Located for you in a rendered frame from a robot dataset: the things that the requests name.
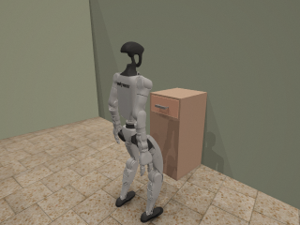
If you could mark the handle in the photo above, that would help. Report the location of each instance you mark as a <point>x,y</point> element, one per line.
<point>161,107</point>

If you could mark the left robot hand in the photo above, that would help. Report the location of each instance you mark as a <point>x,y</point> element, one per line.
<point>115,133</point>

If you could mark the right robot hand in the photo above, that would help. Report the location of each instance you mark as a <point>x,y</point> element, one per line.
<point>145,158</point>

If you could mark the robot head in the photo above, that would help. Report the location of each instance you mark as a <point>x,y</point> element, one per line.
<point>132,48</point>

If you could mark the right robot upper arm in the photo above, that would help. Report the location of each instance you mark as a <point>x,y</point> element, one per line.
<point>144,86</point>

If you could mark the cabinet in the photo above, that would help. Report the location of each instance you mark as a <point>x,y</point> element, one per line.
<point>180,139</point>

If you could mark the drawer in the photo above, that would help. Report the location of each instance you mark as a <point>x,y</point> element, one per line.
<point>173,105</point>

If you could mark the robot right forearm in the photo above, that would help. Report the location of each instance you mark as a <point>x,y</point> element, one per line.
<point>141,136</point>

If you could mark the right robot thigh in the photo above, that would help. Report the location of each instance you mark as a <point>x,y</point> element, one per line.
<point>157,158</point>

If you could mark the robot left forearm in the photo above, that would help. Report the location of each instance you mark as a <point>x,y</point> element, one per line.
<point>115,116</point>

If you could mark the left robot upper arm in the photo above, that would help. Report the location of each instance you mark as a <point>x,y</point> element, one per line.
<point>113,101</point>

